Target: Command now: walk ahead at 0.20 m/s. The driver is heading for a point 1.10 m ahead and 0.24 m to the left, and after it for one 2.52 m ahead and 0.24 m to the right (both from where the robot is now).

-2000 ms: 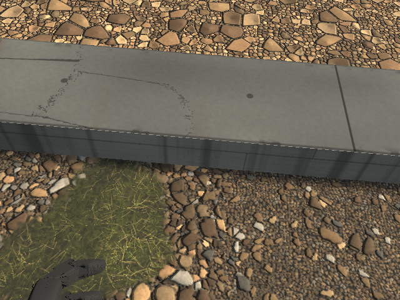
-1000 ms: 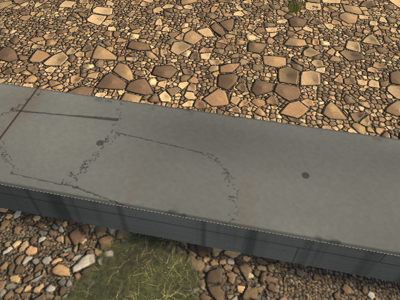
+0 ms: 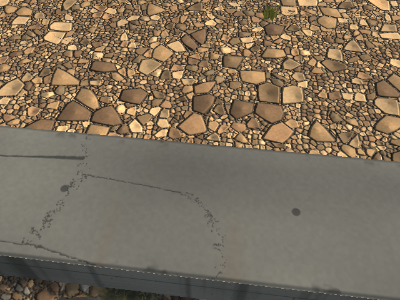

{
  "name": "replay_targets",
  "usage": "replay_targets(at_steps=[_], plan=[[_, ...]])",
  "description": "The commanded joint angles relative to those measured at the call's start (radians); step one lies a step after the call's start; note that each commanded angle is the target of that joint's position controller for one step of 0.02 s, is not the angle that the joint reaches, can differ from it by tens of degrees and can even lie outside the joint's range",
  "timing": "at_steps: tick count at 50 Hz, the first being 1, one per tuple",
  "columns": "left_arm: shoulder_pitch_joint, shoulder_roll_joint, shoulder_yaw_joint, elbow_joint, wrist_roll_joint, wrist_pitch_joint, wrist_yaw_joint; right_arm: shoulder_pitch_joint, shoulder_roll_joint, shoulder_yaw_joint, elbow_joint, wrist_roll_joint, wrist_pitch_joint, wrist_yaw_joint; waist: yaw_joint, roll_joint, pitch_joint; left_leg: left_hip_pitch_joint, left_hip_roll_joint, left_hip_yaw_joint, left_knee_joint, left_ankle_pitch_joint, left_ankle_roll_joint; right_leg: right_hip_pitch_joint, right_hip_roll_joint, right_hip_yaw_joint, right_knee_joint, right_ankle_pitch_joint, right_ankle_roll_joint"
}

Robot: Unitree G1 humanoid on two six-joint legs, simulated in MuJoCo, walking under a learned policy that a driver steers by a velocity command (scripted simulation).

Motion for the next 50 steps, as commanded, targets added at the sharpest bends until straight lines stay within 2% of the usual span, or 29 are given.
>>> replay_targets(at_steps=[1,2,3,4,5,6,7,9,11,13,15,17,18,19,20,21,22,24,26,33,50], plan=[[0.241,0.193,0.06,0.035,0.019,-0.017,0.008,-0.039,-0.147,-0.024,-0.055,-0.001,0.0,-0.007,0.174,0.077,-0.143,-0.143,0.154,-0.038,0.332,0.744,0.049,0.421,0.0,0.014,-0.07,0.275,-0.066],[0.325,0.255,0.065,0.049,0.045,-0.011,0.013,0.07,-0.077,0.0,-0.062,-0.034,-0.005,-0.001,0.127,-0.1,-0.299,-0.407,0.065,-0.011,0.623,0.256,-0.003,0.769,-0.225,0.256,0.041,0.668,-0.173],[0.339,0.208,0.047,0.059,0.043,-0.002,0.007,0.166,0.0,0.022,-0.027,-0.013,-0.006,0.002,0.098,-0.239,-0.457,-0.517,-0.035,-0.102,0.866,-0.341,-0.039,0.868,-0.384,0.5,-0.032,0.705,-0.319],[0.294,0.168,0.037,0.048,0.018,0.001,-0.002,0.104,-0.102,-0.003,-0.025,0.013,-0.003,0.004,0.111,-0.117,-0.409,-0.527,0.005,-0.188,0.941,-0.33,-0.037,0.737,-0.326,0.469,-0.107,0.429,-0.289],[0.182,0.156,0.031,0.027,0.005,0.004,0.001,0.012,-0.13,-0.012,-0.052,0.026,0.006,-0.002,0.089,-0.082,-0.253,-0.595,0.047,-0.143,0.944,-0.274,-0.035,0.594,-0.29,0.374,-0.157,0.237,-0.242],[0.099,0.115,0.014,0.009,0.013,0.008,0.005,-0.039,-0.131,-0.017,-0.056,0.015,0.021,-0.014,0.067,-0.021,-0.176,-0.579,0.09,-0.128,0.897,-0.21,-0.04,0.455,-0.25,0.311,-0.199,0.114,-0.205],[0.045,0.096,0.006,0.001,0.022,0.01,0.009,-0.053,-0.123,-0.022,-0.057,0.003,0.04,-0.026,0.039,-0.022,-0.126,-0.516,0.122,-0.13,0.823,-0.161,-0.044,0.321,-0.221,0.258,-0.239,0.027,-0.179],[0.018,0.109,0.008,0.008,0.042,0.02,0.013,-0.039,-0.09,-0.018,-0.052,-0.007,0.062,-0.038,0.013,-0.069,-0.103,-0.393,0.118,-0.1,0.693,-0.109,-0.049,0.177,-0.17,0.184,-0.287,-0.063,-0.164],[0.035,0.112,0.006,0.017,0.05,0.024,0.021,-0.046,-0.075,-0.016,-0.049,-0.013,0.069,-0.046,0.013,-0.082,-0.118,-0.342,0.11,-0.086,0.573,-0.087,-0.051,0.155,-0.16,0.157,-0.299,-0.098,-0.178],[0.043,0.124,0.008,0.021,0.037,0.031,0.029,-0.072,-0.082,-0.017,-0.049,-0.015,0.076,-0.045,0.024,-0.081,-0.132,-0.302,0.107,-0.077,0.472,0.006,-0.046,0.155,-0.161,0.163,-0.319,-0.261,-0.175],[0.032,0.126,0.006,0.024,0.023,0.043,0.036,-0.084,-0.085,-0.019,-0.041,-0.018,0.079,-0.037,0.011,-0.079,-0.107,-0.236,0.09,-0.052,0.356,0.125,-0.033,0.111,-0.144,0.156,-0.33,-0.443,-0.144],[0.07,0.089,-0.007,0.044,0.015,0.046,0.037,-0.106,-0.089,-0.018,-0.04,-0.03,0.076,-0.029,0.01,-0.052,-0.058,-0.196,0.096,-0.061,0.232,0.19,-0.004,0.079,-0.105,0.139,-0.328,-0.574,-0.078],[0.098,0.081,-0.011,0.056,0.017,0.047,0.035,-0.122,-0.11,-0.018,-0.051,-0.034,0.072,-0.03,0.024,-0.023,-0.027,-0.211,0.14,-0.109,0.158,0.191,0.018,0.086,-0.078,0.126,-0.303,-0.582,-0.037],[0.136,0.095,-0.004,0.056,0.018,0.05,0.037,-0.15,-0.174,-0.031,-0.051,-0.021,0.068,-0.032,0.075,0.058,0.01,-0.3,0.145,-0.117,0.151,0.069,0.044,0.122,-0.025,0.079,-0.287,-0.527,-0.01],[0.123,0.1,-0.002,0.055,0.024,0.054,0.042,-0.161,-0.153,-0.03,-0.042,-0.013,0.059,-0.027,0.071,0.101,0.021,-0.401,0.126,-0.11,0.124,-0.028,0.044,0.22,0.001,0.044,-0.244,-0.442,0.003],[0.122,0.095,-0.003,0.056,0.024,0.056,0.046,-0.172,-0.114,-0.021,-0.04,-0.018,0.047,-0.024,0.074,0.122,0.011,-0.431,0.122,-0.107,0.099,-0.023,0.026,0.282,0.003,0.038,-0.208,-0.373,-0.001],[0.133,0.088,-0.004,0.062,0.022,0.058,0.048,-0.185,-0.1,-0.017,-0.036,-0.022,0.037,-0.022,0.083,0.131,-0.003,-0.426,0.119,-0.103,0.088,0.025,0.005,0.315,0.002,0.037,-0.19,-0.322,-0.011],[0.148,0.09,-0.003,0.074,0.021,0.057,0.048,-0.188,-0.094,-0.015,-0.032,-0.018,0.022,-0.019,0.083,0.118,-0.031,-0.38,0.115,-0.096,0.101,0.118,-0.012,0.333,0.006,0.026,-0.165,-0.236,-0.024],[0.145,0.088,-0.003,0.08,0.019,0.056,0.043,-0.173,-0.104,-0.015,-0.023,-0.012,0.018,-0.019,0.075,0.092,-0.048,-0.346,0.113,-0.092,0.115,0.186,-0.007,0.343,0.004,0.024,-0.153,-0.168,-0.028],[0.143,0.091,0.002,0.102,0.013,0.064,0.041,-0.161,-0.109,-0.012,-0.01,-0.008,0.028,-0.023,0.065,0.045,-0.074,-0.287,0.106,-0.082,0.135,0.322,0.008,0.38,0.002,0.016,-0.121,-0.017,-0.017],[0.129,0.104,0.01,0.151,0.012,0.08,0.053,-0.17,-0.101,-0.017,-0.001,-0.009,0.044,-0.025,0.068,0.042,-0.042,-0.272,0.089,-0.064,0.118,0.31,0.006,0.385,-0.004,0.02,-0.113,-0.023,-0.004]])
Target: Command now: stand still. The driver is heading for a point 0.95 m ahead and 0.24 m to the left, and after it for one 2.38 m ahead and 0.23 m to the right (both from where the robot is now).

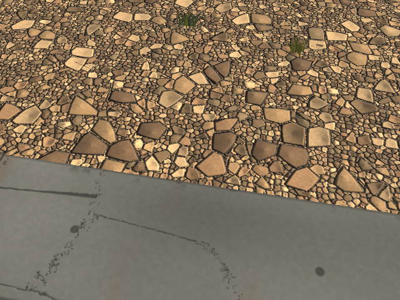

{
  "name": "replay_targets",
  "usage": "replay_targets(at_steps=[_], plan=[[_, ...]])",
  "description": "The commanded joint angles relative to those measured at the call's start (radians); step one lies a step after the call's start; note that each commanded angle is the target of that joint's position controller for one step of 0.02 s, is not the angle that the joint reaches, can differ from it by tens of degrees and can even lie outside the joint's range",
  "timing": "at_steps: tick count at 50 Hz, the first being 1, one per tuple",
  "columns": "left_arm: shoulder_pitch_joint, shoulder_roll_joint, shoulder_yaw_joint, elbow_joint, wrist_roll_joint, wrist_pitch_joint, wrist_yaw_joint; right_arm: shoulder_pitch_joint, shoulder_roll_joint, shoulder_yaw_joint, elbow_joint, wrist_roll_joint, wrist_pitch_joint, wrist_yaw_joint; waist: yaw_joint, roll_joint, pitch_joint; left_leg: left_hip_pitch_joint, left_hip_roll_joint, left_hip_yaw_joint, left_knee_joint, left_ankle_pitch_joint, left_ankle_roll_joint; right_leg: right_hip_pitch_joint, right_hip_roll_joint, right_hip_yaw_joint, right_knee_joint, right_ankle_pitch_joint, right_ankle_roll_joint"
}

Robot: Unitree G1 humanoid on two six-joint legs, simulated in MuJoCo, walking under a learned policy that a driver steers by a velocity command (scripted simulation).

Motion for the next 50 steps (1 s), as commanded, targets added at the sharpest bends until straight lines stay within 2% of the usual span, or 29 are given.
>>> replay_targets(at_steps=[1,9,14,17,20,22,23,24,25,26,27,28,29,30,32,35,36,38,39,41,42,43,44,45,46,47,48,49,50], plan=[[-0.004,0.108,0.018,-0.025,0.0,-0.006,0.004,0.033,-0.11,-0.018,-0.022,-0.001,-0.005,-0.003,-0.001,0.01,-0.041,-0.048,0.039,-0.031,-0.068,0.234,0.02,0.07,-0.045,0.044,-0.043,0.217,-0.03],[0.013,0.084,0.015,0.005,0.002,-0.004,0.005,0.065,-0.088,-0.013,-0.006,-0.003,-0.004,-0.006,0.001,0.007,-0.051,-0.05,0.029,-0.021,-0.091,0.119,0.017,0.079,-0.038,0.038,-0.062,0.11,-0.025],[0.016,0.088,0.022,0.009,-0.01,-0.009,0.01,0.08,-0.102,-0.023,-0.012,0.012,-0.01,-0.015,0.0,0.019,0.056,-0.146,0.013,-0.036,-0.089,-0.288,0.066,-0.049,0.002,0.021,-0.026,-0.332,-0.047],[0.027,0.064,0.019,0.003,-0.016,-0.041,0.001,0.129,-0.098,-0.026,-0.014,0.023,-0.034,-0.013,-0.01,0.049,0.102,-0.144,0.059,-0.113,-0.101,-0.356,0.115,-0.131,0.008,0.022,0.037,-0.349,-0.064],[0.025,0.028,0.01,-0.017,-0.016,-0.077,-0.021,0.205,-0.136,-0.043,-0.003,0.035,-0.053,-0.005,-0.018,0.144,0.095,-0.028,0.188,-0.293,-0.142,-0.246,0.195,-0.231,0.031,-0.029,0.187,-0.218,-0.068],[0.052,0.039,0.014,-0.02,-0.024,-0.094,-0.033,0.209,-0.144,-0.05,-0.01,0.036,-0.063,0.001,0.002,0.134,0.081,0.015,0.239,-0.331,-0.093,-0.03,0.222,-0.237,0.018,-0.028,0.204,-0.139,-0.087],[0.103,0.043,0.018,-0.008,-0.028,-0.096,-0.038,0.166,-0.134,-0.049,-0.034,0.035,-0.064,0.004,0.033,0.098,0.067,-0.048,0.203,-0.272,-0.028,0.096,0.204,-0.136,0.014,-0.014,0.151,-0.054,-0.103],[0.204,0.083,0.035,0.023,-0.031,-0.101,-0.045,0.092,-0.105,-0.04,-0.07,0.03,-0.07,0.007,0.083,0.011,0.023,-0.138,0.097,-0.133,0.117,0.259,0.153,0.036,-0.002,0.048,0.085,0.109,-0.128],[0.347,0.171,0.07,0.059,-0.035,-0.1,-0.047,0.043,-0.065,-0.03,-0.1,0.02,-0.084,0.01,0.135,-0.167,-0.025,-0.351,-0.028,0.023,0.427,0.338,0.065,0.275,-0.11,0.258,-0.005,0.268,-0.193],[0.503,0.194,0.077,0.096,-0.023,-0.089,-0.046,0.054,-0.046,-0.025,-0.098,0.018,-0.094,0.011,0.178,-0.312,-0.091,-0.592,-0.086,0.036,0.765,-0.175,0.009,0.47,-0.324,0.571,-0.137,0.477,-0.311],[0.492,0.129,0.053,0.096,-0.013,-0.094,-0.043,0.051,-0.054,-0.03,-0.096,0.043,-0.097,0.024,0.138,-0.168,-0.055,-0.712,-0.048,-0.074,0.985,-0.301,0.026,0.464,-0.39,0.622,-0.151,0.394,-0.344],[0.427,0.098,0.041,0.079,-0.016,-0.095,-0.042,0.02,-0.04,-0.027,-0.112,0.062,-0.095,0.035,0.102,-0.096,0.009,-0.831,-0.003,-0.091,1.091,-0.25,0.053,0.443,-0.383,0.548,-0.15,0.29,-0.324],[0.394,0.067,0.028,0.072,-0.015,-0.091,-0.043,-0.006,-0.022,-0.024,-0.123,0.069,-0.092,0.039,0.085,-0.051,0.054,-0.905,0.026,-0.093,1.132,-0.198,0.07,0.41,-0.365,0.457,-0.169,0.233,-0.29],[0.383,0.037,0.014,0.072,-0.009,-0.081,-0.045,0.003,-0.008,-0.026,-0.12,0.061,-0.087,0.039,0.069,-0.028,0.065,-0.919,0.039,-0.086,1.163,-0.157,0.077,0.371,-0.327,0.372,-0.189,0.218,-0.248],[0.361,-0.006,-0.005,0.065,0.005,-0.061,-0.04,0.045,0.021,-0.023,-0.118,0.063,-0.07,0.046,0.032,-0.052,0.077,-0.911,0.045,-0.09,1.202,-0.109,0.074,0.277,-0.271,0.241,-0.24,0.14,-0.198],[0.344,0.012,-0.012,0.047,0.026,-0.049,-0.018,0.016,0.028,-0.011,-0.168,0.046,-0.053,0.053,0.008,-0.052,0.118,-0.943,0.047,-0.092,1.186,-0.014,0.027,0.139,-0.246,0.101,-0.298,0.161,-0.19],[0.414,0.013,-0.014,0.072,0.037,-0.043,-0.009,0.015,0.07,0.0,-0.165,0.047,-0.035,0.044,0.032,-0.136,0.108,-1.02,0.014,-0.021,1.463,-0.114,0.004,0.164,-0.277,0.111,-0.282,0.215,-0.217],[0.433,0.015,-0.018,0.077,0.011,-0.044,0.01,-0.021,0.07,0.015,-0.228,0.056,-0.024,0.032,0.008,-0.115,0.162,-1.248,0.049,-0.088,1.638,-0.209,0.003,0.215,-0.321,0.108,-0.264,0.168,-0.204],[0.464,0.006,-0.024,0.091,0.004,-0.042,0.014,-0.108,0.105,0.036,-0.272,0.054,-0.03,0.032,0.031,-0.113,0.201,-1.413,0.049,-0.089,1.767,-0.273,0.016,0.281,-0.35,0.12,-0.248,0.195,-0.194],[0.469,0.001,-0.03,0.074,0.01,-0.036,0.024,-0.229,0.125,0.068,-0.372,0.041,-0.054,0.047,0.039,-0.043,0.221,-1.548,0.08,-0.088,1.685,-0.293,0.031,0.332,-0.33,0.058,-0.221,0.192,-0.133],[0.461,0.011,-0.032,0.059,0.014,-0.031,0.035,-0.313,0.137,0.088,-0.435,0.035,-0.068,0.056,0.05,-0.037,0.222,-1.54,0.091,-0.033,1.606,-0.287,0.028,0.3,-0.31,0.018,-0.241,0.237,-0.109],[0.458,0.023,-0.037,0.054,-0.001,-0.013,0.048,-0.4,0.142,0.111,-0.529,0.027,-0.078,0.075,0.033,-0.028,0.212,-1.442,0.138,0.04,1.384,-0.237,0.034,0.183,-0.273,-0.036,-0.308,0.195,-0.08],[0.48,0.036,-0.035,0.048,-0.001,-0.009,0.058,-0.429,0.132,0.119,-0.57,0.019,-0.086,0.089,0.04,-0.012,0.166,-1.204,0.142,0.112,1.251,-0.12,0.047,0.068,-0.267,-0.066,-0.389,0.221,-0.094],[0.396,0.102,-0.027,0.012,-0.016,-0.012,0.053,-0.416,0.153,0.14,-0.601,0.019,-0.087,0.109,-0.015,-0.022,0.084,-0.704,0.115,0.182,0.984,-0.038,0.097,-0.184,-0.256,-0.135,-0.497,0.547,-0.111],[0.45,0.143,-0.017,-0.003,-0.03,-0.036,0.047,-0.311,0.09,0.105,-0.574,0.027,-0.082,0.105,-0.035,-0.074,-0.068,-0.332,-0.027,0.306,0.965,-0.012,0.11,-0.194,-0.239,-0.145,-0.371,1.205,-0.168],[0.437,0.255,-0.004,-0.018,-0.018,-0.053,0.029,-0.135,0.004,0.055,-0.546,0.028,-0.083,0.099,-0.159,-0.229,-0.229,-0.129,-0.098,0.293,0.976,-0.061,0.146,-0.061,-0.298,-0.134,-0.168,1.852,-0.173],[0.406,0.334,0.02,-0.04,-0.02,-0.042,0.019,0.047,-0.112,-0.003,-0.493,0.036,-0.067,0.093,-0.267,-0.309,-0.351,-0.087,-0.143,0.177,0.769,-0.117,0.192,0.161,-0.286,-0.115,0.059,2.048,-0.142],[0.391,0.29,0.015,-0.083,-0.012,-0.049,0.015,0.151,-0.248,-0.051,-0.452,0.026,-0.053,0.098,-0.296,-0.256,-0.407,0.104,-0.093,-0.143,0.618,-0.031,0.256,0.062,-0.249,-0.033,0.376,1.726,-0.083],[0.399,0.087,-0.025,-0.144,0.0,-0.092,-0.032,0.267,-0.365,-0.076,-0.372,0.005,-0.037,0.079,-0.161,0.349,-0.564,0.32,0.233,-0.914,0.117,-0.132,0.448,-0.251,0.066,0.041,0.855,0.151,-0.015]])
Velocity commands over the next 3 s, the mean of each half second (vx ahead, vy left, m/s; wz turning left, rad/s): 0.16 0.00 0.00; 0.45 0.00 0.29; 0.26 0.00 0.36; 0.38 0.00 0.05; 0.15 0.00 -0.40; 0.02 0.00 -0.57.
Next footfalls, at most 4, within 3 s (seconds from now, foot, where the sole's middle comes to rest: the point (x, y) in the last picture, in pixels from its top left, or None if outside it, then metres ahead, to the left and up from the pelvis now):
0.96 left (150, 293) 0.47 0.17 -0.61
1.56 right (176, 215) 0.72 0.11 -0.61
2.06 left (87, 181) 0.86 0.43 -0.61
2.52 right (160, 168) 0.92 0.17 -0.61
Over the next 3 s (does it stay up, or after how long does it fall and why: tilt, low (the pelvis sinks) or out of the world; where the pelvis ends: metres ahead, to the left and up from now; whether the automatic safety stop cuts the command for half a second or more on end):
stays up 0.84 0.29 0.16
